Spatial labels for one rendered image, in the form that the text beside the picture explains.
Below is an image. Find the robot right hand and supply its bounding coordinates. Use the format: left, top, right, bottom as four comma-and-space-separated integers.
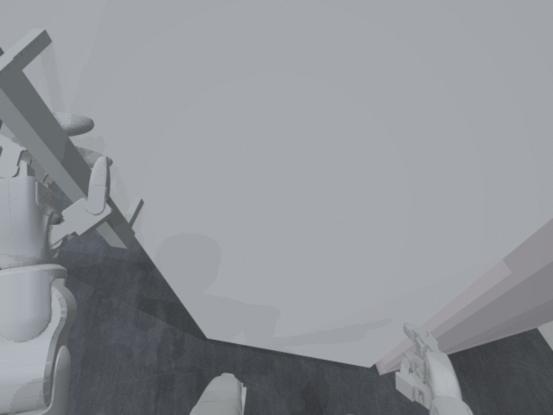
396, 322, 462, 409

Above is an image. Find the handle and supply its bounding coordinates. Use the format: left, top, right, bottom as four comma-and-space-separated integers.
0, 29, 144, 249

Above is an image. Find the robot right forearm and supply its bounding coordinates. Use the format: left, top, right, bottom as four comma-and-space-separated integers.
429, 396, 473, 415

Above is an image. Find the robot left forearm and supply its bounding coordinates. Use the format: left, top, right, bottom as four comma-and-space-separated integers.
0, 264, 77, 415

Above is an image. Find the left robot thigh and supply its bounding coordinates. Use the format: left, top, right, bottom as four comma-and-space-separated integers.
189, 376, 246, 415

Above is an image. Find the robot left hand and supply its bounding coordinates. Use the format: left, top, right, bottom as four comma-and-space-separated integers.
0, 112, 114, 270

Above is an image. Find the fridge door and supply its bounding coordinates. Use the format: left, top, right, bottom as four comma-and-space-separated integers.
0, 0, 553, 367

